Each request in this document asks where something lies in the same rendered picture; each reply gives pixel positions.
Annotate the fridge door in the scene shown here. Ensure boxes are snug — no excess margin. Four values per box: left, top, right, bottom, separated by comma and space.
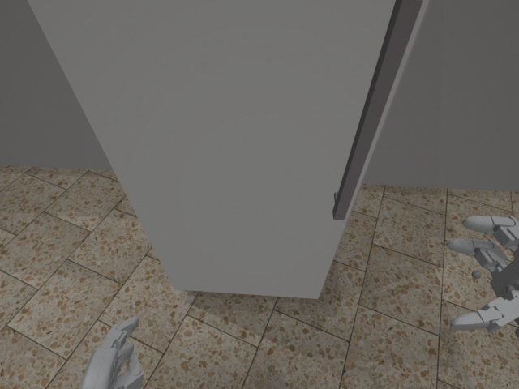
28, 0, 430, 299

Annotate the handle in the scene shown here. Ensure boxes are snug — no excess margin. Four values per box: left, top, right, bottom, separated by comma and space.
332, 0, 423, 220

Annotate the left robot hand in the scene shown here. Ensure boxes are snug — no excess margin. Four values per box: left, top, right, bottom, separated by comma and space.
79, 316, 144, 389

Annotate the right robot hand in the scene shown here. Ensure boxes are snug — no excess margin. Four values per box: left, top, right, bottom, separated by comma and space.
446, 216, 519, 333

